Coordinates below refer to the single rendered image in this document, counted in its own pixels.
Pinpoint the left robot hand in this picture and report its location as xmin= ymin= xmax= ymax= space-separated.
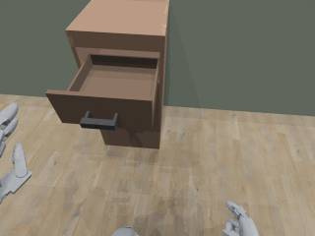
xmin=0 ymin=102 xmax=32 ymax=205

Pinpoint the right robot hand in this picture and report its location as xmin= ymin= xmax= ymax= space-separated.
xmin=222 ymin=201 xmax=260 ymax=236

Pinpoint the cabinet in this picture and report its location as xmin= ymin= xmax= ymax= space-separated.
xmin=65 ymin=0 xmax=169 ymax=149

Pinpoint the handle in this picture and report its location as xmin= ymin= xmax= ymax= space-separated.
xmin=80 ymin=111 xmax=118 ymax=131

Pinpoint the drawer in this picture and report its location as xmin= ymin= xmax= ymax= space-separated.
xmin=45 ymin=53 xmax=159 ymax=130

